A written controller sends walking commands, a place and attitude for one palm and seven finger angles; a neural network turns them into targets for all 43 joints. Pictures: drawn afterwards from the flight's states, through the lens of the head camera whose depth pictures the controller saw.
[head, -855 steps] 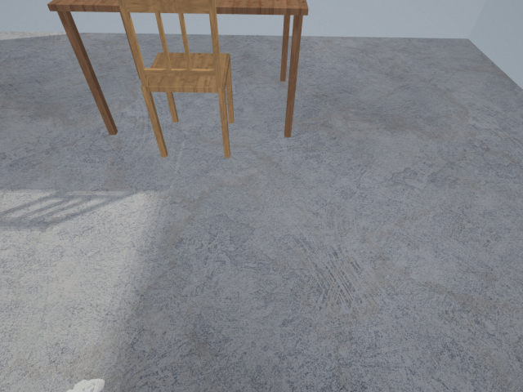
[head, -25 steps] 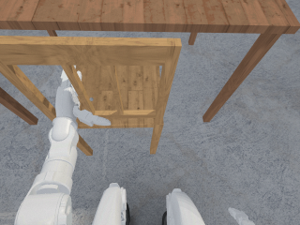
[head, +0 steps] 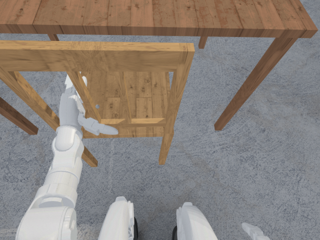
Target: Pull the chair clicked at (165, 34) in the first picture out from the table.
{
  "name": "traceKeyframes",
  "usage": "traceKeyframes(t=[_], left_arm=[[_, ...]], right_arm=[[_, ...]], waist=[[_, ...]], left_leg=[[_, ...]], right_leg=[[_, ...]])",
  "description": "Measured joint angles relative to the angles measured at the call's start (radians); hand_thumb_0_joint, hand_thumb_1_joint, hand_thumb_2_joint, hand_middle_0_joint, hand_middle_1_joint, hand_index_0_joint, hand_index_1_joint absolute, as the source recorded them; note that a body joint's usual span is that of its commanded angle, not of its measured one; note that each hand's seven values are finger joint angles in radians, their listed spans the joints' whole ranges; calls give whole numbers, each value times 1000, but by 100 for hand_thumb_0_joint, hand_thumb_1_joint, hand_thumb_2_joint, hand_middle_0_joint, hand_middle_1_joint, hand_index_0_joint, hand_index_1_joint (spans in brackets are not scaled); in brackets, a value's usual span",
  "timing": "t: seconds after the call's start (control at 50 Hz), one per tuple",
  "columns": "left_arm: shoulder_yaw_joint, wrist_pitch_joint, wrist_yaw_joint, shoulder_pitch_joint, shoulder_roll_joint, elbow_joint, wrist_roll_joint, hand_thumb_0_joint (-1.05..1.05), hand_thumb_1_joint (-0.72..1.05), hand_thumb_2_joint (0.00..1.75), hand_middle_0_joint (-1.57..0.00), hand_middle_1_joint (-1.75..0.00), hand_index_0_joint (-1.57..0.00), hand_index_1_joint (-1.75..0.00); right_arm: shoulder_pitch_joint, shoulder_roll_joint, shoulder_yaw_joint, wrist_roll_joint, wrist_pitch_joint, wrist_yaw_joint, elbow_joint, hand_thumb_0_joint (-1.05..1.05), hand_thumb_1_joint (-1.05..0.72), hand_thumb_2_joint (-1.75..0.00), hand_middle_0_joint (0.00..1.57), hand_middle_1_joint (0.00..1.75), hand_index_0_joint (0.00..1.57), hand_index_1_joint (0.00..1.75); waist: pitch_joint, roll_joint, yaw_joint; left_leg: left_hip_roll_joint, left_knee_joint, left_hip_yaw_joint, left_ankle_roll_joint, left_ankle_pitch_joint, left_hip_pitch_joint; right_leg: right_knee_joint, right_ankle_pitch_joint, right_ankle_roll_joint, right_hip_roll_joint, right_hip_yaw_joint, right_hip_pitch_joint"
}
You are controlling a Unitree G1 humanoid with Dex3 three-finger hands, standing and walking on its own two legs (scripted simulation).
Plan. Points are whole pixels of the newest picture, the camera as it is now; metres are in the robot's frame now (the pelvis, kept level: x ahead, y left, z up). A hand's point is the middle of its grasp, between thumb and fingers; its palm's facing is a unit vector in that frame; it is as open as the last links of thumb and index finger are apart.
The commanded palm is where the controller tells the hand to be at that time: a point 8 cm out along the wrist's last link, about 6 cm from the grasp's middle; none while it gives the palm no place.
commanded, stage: hook a spindle and tug to test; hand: left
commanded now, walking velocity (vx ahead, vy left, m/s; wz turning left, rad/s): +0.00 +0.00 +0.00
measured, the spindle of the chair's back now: (87, 100) +0.46 +0.18 +0.01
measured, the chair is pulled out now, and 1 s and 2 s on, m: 0.00 0.00 0.06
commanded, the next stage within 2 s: step backward, pulling the chair out in 1.46 s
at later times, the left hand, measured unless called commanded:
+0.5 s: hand (96, 105) +0.44 +0.15 +0.02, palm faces +0.05 -1.00 -0.02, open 12.4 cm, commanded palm +0.40 +0.19 +0.03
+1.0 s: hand (97, 108) +0.43 +0.15 +0.02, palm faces +0.04 -1.00 -0.02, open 4.8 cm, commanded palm +0.40 +0.19 +0.03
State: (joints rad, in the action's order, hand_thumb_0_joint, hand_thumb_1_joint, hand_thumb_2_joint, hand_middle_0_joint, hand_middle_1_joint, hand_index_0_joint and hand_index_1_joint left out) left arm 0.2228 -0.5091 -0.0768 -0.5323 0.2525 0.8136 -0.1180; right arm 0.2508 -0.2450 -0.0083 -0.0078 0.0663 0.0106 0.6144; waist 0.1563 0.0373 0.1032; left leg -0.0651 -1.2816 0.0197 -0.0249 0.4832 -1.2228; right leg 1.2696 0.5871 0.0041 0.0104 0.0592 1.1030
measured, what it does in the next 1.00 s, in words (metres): stands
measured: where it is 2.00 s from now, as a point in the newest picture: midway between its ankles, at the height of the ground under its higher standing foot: outside the picture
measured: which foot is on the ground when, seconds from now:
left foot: down 0.00-1.00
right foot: down 0.00-1.00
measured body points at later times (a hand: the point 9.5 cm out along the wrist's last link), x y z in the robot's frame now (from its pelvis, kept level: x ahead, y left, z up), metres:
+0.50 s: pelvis +0.00 +0.00 +0.00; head +0.13 +0.01 +0.43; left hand +0.43 +0.21 +0.03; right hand +0.09 -0.26 -0.12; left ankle +0.06 +0.11 -0.62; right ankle +0.01 -0.13 -0.62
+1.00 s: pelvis +0.01 +0.00 +0.01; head +0.14 +0.01 +0.44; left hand +0.42 +0.20 +0.03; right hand +0.11 -0.26 -0.12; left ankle +0.06 +0.11 -0.62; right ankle +0.01 -0.13 -0.62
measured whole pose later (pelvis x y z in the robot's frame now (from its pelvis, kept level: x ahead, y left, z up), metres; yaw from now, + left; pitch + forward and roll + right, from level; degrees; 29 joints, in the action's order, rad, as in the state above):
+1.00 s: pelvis +0.01 +0.00 +0.01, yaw +0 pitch +24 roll -3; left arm 0.19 -0.48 -0.05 -0.45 0.23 0.72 -0.13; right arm 0.24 -0.24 -0.02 0.00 0.08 0.02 0.60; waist 0.16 0.04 0.09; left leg -0.06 -1.26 0.02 -0.03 0.50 -1.19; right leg 1.25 0.59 0.01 0.01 0.05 1.07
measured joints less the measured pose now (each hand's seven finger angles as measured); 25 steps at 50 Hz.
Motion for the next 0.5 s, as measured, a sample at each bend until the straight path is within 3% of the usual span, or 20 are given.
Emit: traceKeyframes(t=[0.18,0.36,0.5], left_arm=[[-13,-4,22,11,-19,-12,10,-2,-50,30,-13,-28,-12,-29],[-12,-2,20,-3,-9,-7,7,-2,-47,31,-27,-72,-25,-72],[-12,19,24,3,-7,-20,-5,-2,-24,41,-39,-109,-35,-109]], right_arm=[[-11,2,1,-2,5,3,-5,1,-90,-90,20,30,20,30],[-15,1,1,-2,8,0,-4,1,-90,-90,20,30,20,30],[-9,1,-3,1,11,2,0,1,-90,-90,20,30,20,30]], waist=[[3,-1,-6],[1,-2,-7],[1,0,-6]], left_leg=[[3,0,2,-2,2,4],[4,-7,-4,0,4,-6],[3,-1,-3,0,3,-1]], right_leg=[[1,3,2,3,-2,-4],[7,6,0,3,3,3],[0,4,1,2,2,-1]])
